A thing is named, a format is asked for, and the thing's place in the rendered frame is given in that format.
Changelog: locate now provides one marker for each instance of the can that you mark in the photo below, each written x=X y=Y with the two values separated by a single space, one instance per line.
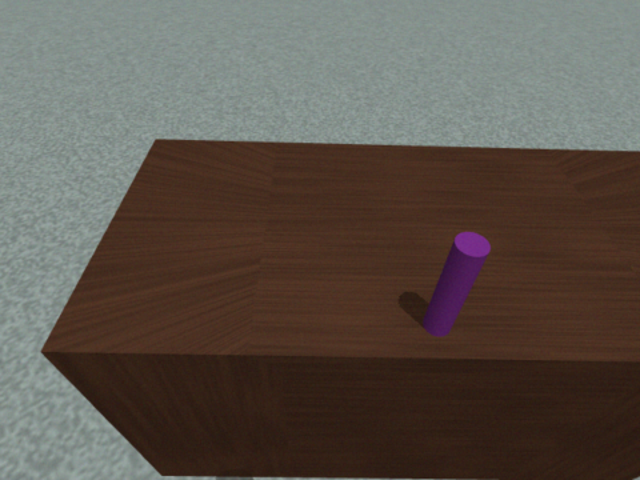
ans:
x=464 y=262

